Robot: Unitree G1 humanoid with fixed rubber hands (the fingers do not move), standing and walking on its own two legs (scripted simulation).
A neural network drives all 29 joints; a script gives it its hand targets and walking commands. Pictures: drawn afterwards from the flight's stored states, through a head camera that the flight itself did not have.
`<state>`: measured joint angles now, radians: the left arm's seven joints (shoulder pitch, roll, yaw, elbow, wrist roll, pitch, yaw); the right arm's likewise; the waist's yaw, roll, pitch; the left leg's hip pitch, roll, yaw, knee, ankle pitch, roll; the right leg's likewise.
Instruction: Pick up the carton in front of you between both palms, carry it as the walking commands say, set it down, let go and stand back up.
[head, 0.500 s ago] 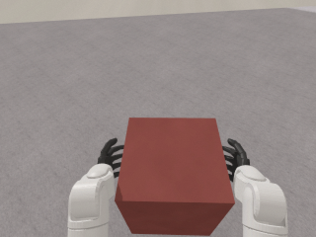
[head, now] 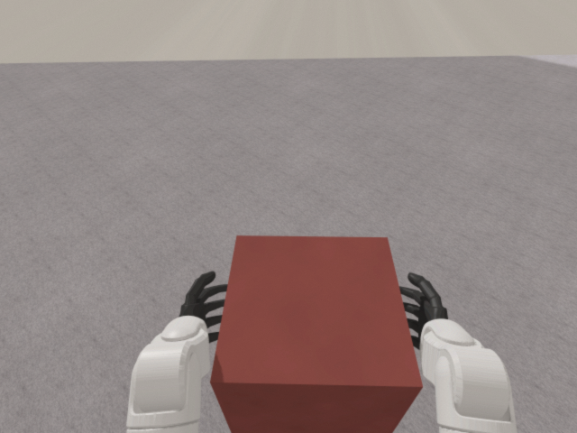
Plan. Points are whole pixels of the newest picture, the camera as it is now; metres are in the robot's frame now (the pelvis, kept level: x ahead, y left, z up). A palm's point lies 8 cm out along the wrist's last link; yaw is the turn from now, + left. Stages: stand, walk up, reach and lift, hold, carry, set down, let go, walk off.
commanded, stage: carry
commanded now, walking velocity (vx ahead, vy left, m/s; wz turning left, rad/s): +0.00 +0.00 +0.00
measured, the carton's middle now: (310, 346) +0.27 +0.00 -0.01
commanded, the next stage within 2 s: hold in 0.80 s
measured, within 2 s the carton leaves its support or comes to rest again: neither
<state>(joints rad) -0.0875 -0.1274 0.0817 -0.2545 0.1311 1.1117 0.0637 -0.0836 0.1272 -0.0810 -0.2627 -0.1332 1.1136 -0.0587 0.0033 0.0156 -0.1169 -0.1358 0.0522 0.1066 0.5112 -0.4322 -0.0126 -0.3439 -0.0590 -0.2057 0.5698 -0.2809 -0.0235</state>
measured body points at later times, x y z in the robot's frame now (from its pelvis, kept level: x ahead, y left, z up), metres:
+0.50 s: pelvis -0.04 +0.00 +0.00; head -0.06 +0.00 +0.45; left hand +0.25 +0.16 +0.03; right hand +0.25 -0.15 +0.03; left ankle -0.11 +0.11 -0.73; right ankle +0.01 -0.10 -0.73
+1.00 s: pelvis -0.07 +0.01 +0.01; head -0.07 -0.01 +0.46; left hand +0.22 +0.17 +0.04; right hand +0.23 -0.13 +0.03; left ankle -0.11 +0.12 -0.73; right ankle +0.01 -0.11 -0.73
